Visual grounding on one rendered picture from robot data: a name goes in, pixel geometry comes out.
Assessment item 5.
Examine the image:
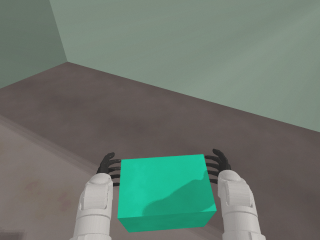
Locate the robot right hand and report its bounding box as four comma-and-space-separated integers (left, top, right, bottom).
204, 149, 232, 184

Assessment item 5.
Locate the right robot forearm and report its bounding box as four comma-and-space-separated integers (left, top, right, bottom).
217, 170, 266, 240

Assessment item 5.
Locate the left robot forearm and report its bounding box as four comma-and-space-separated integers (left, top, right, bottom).
69, 173, 113, 240

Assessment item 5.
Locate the robot left hand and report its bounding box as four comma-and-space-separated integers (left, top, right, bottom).
96, 152, 122, 187

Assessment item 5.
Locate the carton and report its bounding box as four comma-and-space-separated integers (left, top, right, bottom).
117, 154, 217, 233

